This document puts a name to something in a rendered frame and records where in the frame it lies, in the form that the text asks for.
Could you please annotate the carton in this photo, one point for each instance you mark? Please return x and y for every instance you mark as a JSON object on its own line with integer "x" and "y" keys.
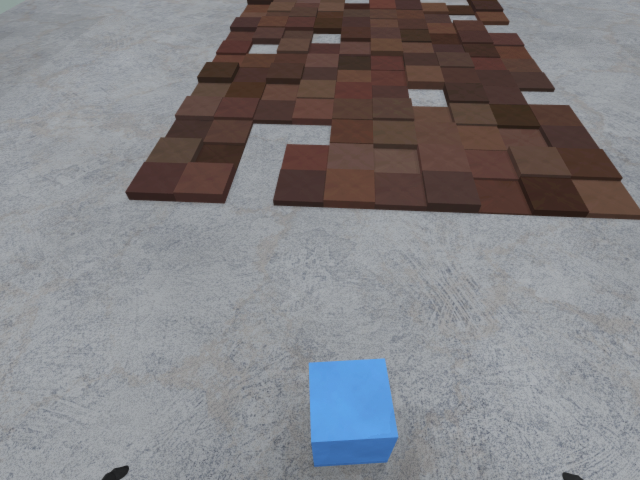
{"x": 351, "y": 412}

